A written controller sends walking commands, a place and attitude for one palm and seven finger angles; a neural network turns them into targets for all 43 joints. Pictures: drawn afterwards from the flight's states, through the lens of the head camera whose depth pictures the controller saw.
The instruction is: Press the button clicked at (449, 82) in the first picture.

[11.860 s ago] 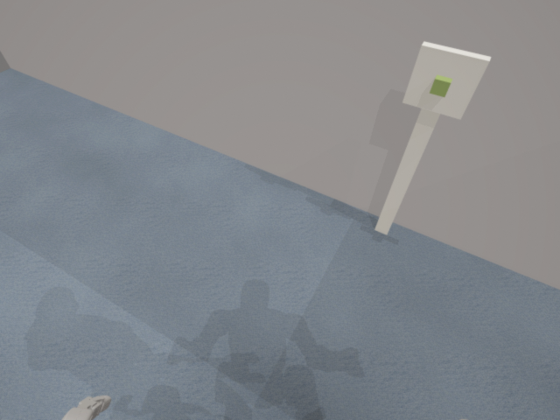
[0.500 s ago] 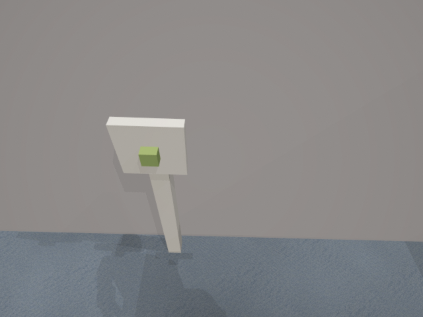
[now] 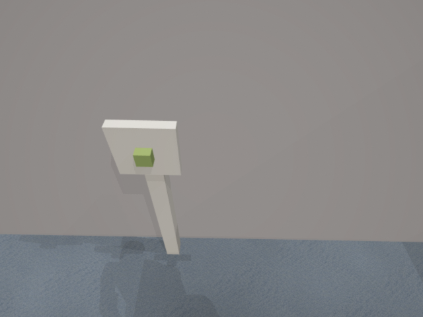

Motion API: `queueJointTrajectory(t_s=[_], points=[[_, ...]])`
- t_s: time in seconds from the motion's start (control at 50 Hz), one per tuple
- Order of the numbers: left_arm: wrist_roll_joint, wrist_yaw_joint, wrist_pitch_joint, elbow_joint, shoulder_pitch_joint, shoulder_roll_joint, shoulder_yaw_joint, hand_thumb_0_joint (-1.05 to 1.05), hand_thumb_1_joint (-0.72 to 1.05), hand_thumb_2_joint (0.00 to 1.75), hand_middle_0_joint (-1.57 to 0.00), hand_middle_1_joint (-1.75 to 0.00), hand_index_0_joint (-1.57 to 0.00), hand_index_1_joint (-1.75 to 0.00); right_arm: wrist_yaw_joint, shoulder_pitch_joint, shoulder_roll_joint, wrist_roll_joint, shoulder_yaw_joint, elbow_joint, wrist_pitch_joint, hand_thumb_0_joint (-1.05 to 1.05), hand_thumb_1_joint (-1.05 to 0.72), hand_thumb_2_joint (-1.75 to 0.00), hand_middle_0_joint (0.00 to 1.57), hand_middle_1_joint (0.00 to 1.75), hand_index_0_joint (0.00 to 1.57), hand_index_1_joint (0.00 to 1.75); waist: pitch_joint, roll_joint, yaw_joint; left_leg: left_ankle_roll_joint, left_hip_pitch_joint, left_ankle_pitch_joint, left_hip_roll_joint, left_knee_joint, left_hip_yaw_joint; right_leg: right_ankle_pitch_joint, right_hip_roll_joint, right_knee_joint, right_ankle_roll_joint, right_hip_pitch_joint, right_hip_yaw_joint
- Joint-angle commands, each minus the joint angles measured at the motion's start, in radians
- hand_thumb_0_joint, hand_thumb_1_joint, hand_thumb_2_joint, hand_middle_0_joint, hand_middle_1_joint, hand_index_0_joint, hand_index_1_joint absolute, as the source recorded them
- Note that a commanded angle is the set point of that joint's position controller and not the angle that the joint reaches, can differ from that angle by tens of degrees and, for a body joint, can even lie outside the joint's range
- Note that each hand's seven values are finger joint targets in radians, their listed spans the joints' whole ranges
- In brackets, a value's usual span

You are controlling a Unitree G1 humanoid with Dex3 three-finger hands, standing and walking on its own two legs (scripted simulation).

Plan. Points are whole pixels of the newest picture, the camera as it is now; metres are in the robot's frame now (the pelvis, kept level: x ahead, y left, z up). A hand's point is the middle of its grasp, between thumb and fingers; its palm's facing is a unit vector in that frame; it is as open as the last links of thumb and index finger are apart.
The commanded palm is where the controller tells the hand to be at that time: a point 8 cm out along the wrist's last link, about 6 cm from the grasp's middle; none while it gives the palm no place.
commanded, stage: come to a stop and stand still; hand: left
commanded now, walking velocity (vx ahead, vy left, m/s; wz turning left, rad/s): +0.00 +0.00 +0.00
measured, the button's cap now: (144, 156) +0.50 +0.21 -0.02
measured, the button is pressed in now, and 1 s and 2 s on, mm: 0 0 0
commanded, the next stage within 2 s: look again from close up in 0.56 s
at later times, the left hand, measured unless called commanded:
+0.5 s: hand out of the picture +0.06 +0.25 -0.16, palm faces +0.05 -0.96 -0.29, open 7.4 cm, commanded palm none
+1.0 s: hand out of the picture +0.06 +0.25 -0.16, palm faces +0.00 -0.95 -0.32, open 7.4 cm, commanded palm none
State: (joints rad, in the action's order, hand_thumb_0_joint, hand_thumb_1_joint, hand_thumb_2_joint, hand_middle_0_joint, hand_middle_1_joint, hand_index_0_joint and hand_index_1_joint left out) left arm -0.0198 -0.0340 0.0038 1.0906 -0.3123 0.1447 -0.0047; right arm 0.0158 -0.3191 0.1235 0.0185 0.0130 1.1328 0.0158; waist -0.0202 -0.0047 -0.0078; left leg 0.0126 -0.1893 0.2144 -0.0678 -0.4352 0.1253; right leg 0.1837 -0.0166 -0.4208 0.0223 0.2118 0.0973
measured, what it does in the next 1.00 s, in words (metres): stands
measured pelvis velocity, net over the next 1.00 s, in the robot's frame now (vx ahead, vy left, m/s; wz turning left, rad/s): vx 0.01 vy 0.01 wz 0.03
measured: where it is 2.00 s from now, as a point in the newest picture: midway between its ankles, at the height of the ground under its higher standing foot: outside the picture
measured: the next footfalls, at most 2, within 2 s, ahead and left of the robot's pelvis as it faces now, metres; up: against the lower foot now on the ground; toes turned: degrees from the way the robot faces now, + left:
none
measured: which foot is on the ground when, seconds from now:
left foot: down 0.00-1.00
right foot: down 0.00-1.00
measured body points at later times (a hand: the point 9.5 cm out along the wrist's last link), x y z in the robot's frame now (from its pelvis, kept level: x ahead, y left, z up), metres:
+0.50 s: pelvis +0.00 +0.03 +0.00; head -0.01 +0.03 +0.45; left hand +0.06 +0.30 -0.14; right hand +0.07 -0.24 -0.14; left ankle +0.01 +0.12 -0.74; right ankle +0.03 -0.10 -0.74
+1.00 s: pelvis +0.01 +0.01 +0.00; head +0.01 +0.01 +0.45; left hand +0.06 +0.30 -0.13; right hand +0.09 -0.27 -0.13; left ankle +0.01 +0.12 -0.74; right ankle +0.03 -0.10 -0.74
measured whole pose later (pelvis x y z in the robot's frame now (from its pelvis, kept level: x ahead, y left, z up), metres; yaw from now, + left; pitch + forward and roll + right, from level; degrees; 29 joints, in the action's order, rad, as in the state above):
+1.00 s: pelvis +0.01 +0.01 +0.00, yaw +2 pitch -2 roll +0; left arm -0.02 0.00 0.02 1.09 -0.18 0.31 0.01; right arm -0.01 -0.14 0.32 0.02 0.00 1.10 0.00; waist -0.02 -0.01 0.00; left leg -0.01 -0.14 0.19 -0.03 -0.37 0.10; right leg 0.17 -0.05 -0.37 0.00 0.15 0.12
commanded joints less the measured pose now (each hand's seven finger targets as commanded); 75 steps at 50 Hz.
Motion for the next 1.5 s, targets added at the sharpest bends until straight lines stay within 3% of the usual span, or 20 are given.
queueJointTrajectory(t_s=[0.0,0.02,0.04,0.06,0.08,0.14,0.24,0.34,0.5,0.7,1.24,1.26,1.28,1.3,1.32,1.34,1.36,1.4,1.42,1.48], points=[[0.004,-0.005,0.014,-0.026,-0.076,0.079,-0.017,0.0,0.9,0.9,-0.2,-0.3,-0.2,-0.3,0.006,-0.079,0.075,-0.005,0.012,-0.018,-0.021,0.0,-0.9,-0.9,0.2,0.3,0.2,0.3,-0.064,0.005,0.005,-0.022,-0.031,0.053,-0.042,0.1,-0.081,0.112,-0.097,0.139,0.006,0.052,-0.129],[-0.017,0.001,0.028,-0.105,0.007,0.291,-0.015,0.0,0.9,0.9,-0.2,-0.3,-0.2,-0.3,0.0,0.002,0.264,0.006,0.036,-0.144,-0.022,0.0,-0.9,-0.9,0.2,0.3,0.2,0.3,-0.221,0.043,-0.037,-0.021,-0.097,-0.035,-0.004,0.049,-0.125,-0.005,-0.087,0.063,0.021,0.119,-0.097],[-0.004,-0.007,0.027,-0.108,-0.028,0.191,-0.033,0.0,0.9,0.9,-0.2,-0.3,-0.2,-0.3,0.008,0.004,0.182,0.009,0.043,-0.152,-0.039,0.0,-0.9,-0.9,0.2,0.3,0.2,0.3,-0.002,0.053,0.006,-0.036,-0.071,0.087,-0.044,-0.004,-0.113,0.188,-0.125,0.056,0.021,0.061,-0.133],[-0.007,-0.007,0.025,-0.118,-0.035,0.18,-0.028,0.0,0.9,0.9,-0.2,-0.3,-0.2,-0.3,0.012,-0.029,0.163,0.012,0.04,-0.15,-0.039,0.0,-0.9,-0.9,0.2,0.3,0.2,0.3,0.087,0.059,-0.012,-0.04,-0.061,0.074,-0.012,-0.059,-0.105,0.188,-0.141,0.072,0.033,0.031,-0.163],[-0.007,-0.007,0.019,-0.126,-0.034,0.162,-0.034,0.0,0.9,0.9,-0.2,-0.3,-0.2,-0.3,0.014,-0.057,0.131,0.01,0.041,-0.146,-0.031,0.0,-0.9,-0.9,0.2,0.3,0.2,0.3,0.094,0.052,-0.022,-0.035,-0.069,0.094,0.004,-0.085,-0.087,0.236,-0.161,0.094,0.041,0.048,-0.186],[-0.008,-0.008,0.006,-0.139,-0.006,0.166,-0.043,0.0,0.9,0.9,-0.2,-0.3,-0.2,-0.3,0.01,-0.083,0.122,0.01,0.045,-0.148,-0.02,0.0,-0.9,-0.9,0.2,0.3,0.2,0.3,-0.023,0.067,-0.033,-0.037,-0.098,0.13,0.004,-0.09,-0.093,0.346,-0.159,0.117,0.042,0.171,-0.175],[-0.005,-0.002,0.013,-0.141,-0.018,0.166,-0.043,0.0,0.9,0.9,-0.2,-0.3,-0.2,-0.3,0.012,-0.025,0.206,0.005,0.054,-0.174,-0.044,0.0,-0.9,-0.9,0.2,0.3,0.2,0.3,-0.055,-0.112,0.004,-0.066,-0.196,0.194,-0.085,0.103,-0.215,0.112,-0.072,-0.024,0.016,0.065,-0.06],[-0.003,0.005,0.027,-0.133,0.018,0.218,-0.049,0.0,0.9,0.9,-0.2,-0.3,-0.2,-0.3,0.01,0.043,0.275,0.001,0.057,-0.181,-0.062,0.0,-0.9,-0.9,0.2,0.3,0.2,0.3,-0.014,-0.033,0.018,-0.068,-0.136,0.016,-0.081,0.096,-0.195,-0.037,-0.09,-0.016,0.015,-0.021,-0.068],[-0.002,0.014,0.025,-0.136,0.11,0.294,-0.047,0.0,0.9,0.9,-0.2,-0.3,-0.2,-0.3,-0.004,0.143,0.342,0.003,0.052,-0.178,-0.057,0.0,-0.9,-0.9,0.2,0.3,0.2,0.3,-0.011,-0.016,0.012,-0.056,-0.095,0.044,-0.075,0.141,-0.183,-0.016,-0.106,0.03,0.006,-0.032,-0.082],[0.0,0.02,0.03,-0.114,0.163,0.349,-0.035,0.0,0.9,0.9,-0.2,-0.3,-0.2,-0.3,-0.014,0.212,0.388,-0.001,0.036,-0.149,-0.053,0.0,-0.9,-0.9,0.2,0.3,0.2,0.3,0.037,0.019,0.007,-0.046,-0.006,-0.064,-0.072,0.142,-0.161,-0.057,-0.13,0.081,0.002,-0.055,-0.094],[0.004,0.012,0.034,-0.046,0.119,0.316,-0.018,0.0,0.9,0.9,-0.2,-0.3,-0.2,-0.3,-0.01,0.184,0.341,-0.006,0.015,-0.053,-0.044,0.0,-0.9,-0.9,0.2,0.3,0.2,0.3,0.018,0.013,0.007,-0.025,0.029,-0.082,-0.072,0.154,-0.132,-0.091,-0.139,0.15,0.003,-0.089,-0.108],[0.004,-0.03,0.04,-0.019,0.024,0.198,-0.001,0.0,0.9,0.9,-0.2,-0.3,-0.2,-0.3,-0.014,0.153,0.238,-0.011,0.005,-0.104,-0.055,0.0,-0.9,-0.9,0.2,0.3,0.2,0.3,-0.035,-0.029,0.011,-0.004,-0.031,-0.088,-0.082,-0.023,-0.062,-0.329,-0.183,0.07,-0.016,-0.033,-0.15],[0.177,-0.003,0.261,-1.365,0.769,0.505,-0.311,0.0,0.9,0.9,-0.23,-0.33,-0.23,-0.33,0.03,0.138,0.308,-0.065,0.029,-0.431,-0.166,0.0,-0.9,-0.9,0.2,0.3,0.2,0.3,0.357,-0.163,-0.063,-0.016,0.183,-0.18,0.081,0.071,-0.124,-0.243,-0.041,0.004,0.008,-0.138,-0.054],[0.116,-0.013,0.227,-1.032,0.194,0.426,-0.269,0.0,0.9,0.9,-0.25,-0.36,-0.25,-0.36,0.061,0.213,0.298,-0.055,0.03,-0.431,-0.238,0.0,-0.9,-0.9,0.2,0.3,0.2,0.3,0.267,-0.236,0.066,-0.029,0.155,-0.215,0.057,0.078,-0.08,-0.073,-0.015,-0.044,0.034,-0.069,-0.025],[0.198,-0.011,0.158,-0.935,0.012,0.182,-0.159,0.0,0.9,0.9,-0.28,-0.39,-0.28,-0.39,0.059,0.22,0.269,-0.065,0.032,-0.434,-0.262,0.0,-0.9,-0.9,0.2,0.3,0.2,0.3,0.131,-0.206,0.015,0.001,0.042,-0.1,0.051,0.076,-0.094,0.016,-0.011,-0.034,0.019,0.018,0.026],[0.203,0.008,0.178,-0.901,0.083,0.162,-0.177,0.0,0.9,0.9,-0.31,-0.42,-0.31,-0.42,0.051,0.156,0.265,-0.073,0.038,-0.427,-0.276,0.0,-0.9,-0.9,0.2,0.3,0.2,0.3,0.008,-0.077,-0.031,-0.008,-0.028,0.003,0.06,0.042,-0.11,0.048,-0.001,-0.032,0.001,0.111,0.024],[0.23,0.035,0.245,-0.902,0.125,0.189,-0.214,0.0,0.9,0.9,-0.34,-0.45,-0.34,-0.45,0.051,0.169,0.282,-0.062,0.054,-0.477,-0.292,0.0,-0.9,-0.9,0.2,0.3,0.2,0.3,-0.081,0.004,-0.038,-0.01,-0.129,0.099,0.068,-0.008,-0.13,0.135,-0.002,-0.05,-0.008,0.195,0.027],[0.268,0.126,0.381,-0.739,-0.092,0.115,-0.235,0.0,0.9,0.9,-0.39,-0.51,-0.39,-0.51,0.038,0.18,0.275,-0.045,0.069,-0.518,-0.314,0.0,-0.9,-0.9,0.2,0.3,0.2,0.3,-0.055,0.184,0.008,-0.007,-0.306,0.185,0.08,-0.133,-0.124,0.296,0.002,-0.146,-0.012,0.329,0.027],[0.282,0.185,0.459,-0.7,-0.178,0.099,-0.252,0.0,0.9,0.9,-0.42,-0.54,-0.42,-0.54,0.022,0.188,0.268,-0.046,0.078,-0.546,-0.33,0.0,-0.9,-0.9,0.2,0.3,0.2,0.3,-0.01,0.162,0.043,0.0,-0.362,0.191,0.088,-0.205,-0.106,0.326,-0.001,-0.212,-0.005,0.366,0.01],[0.325,0.362,0.7,-0.751,-0.184,0.11,-0.262,0.0,0.9,0.9,-0.5,-0.63,-0.5,-0.63,-0.014,0.205,0.256,-0.038,0.088,-0.614,-0.37,0.0,-0.9,-0.9,0.2,0.3,0.2,0.3,0.158,0.139,0.066,0.001,-0.545,0.208,0.091,-0.43,-0.105,0.37,-0.008,-0.406,0.001,0.49,-0.059]])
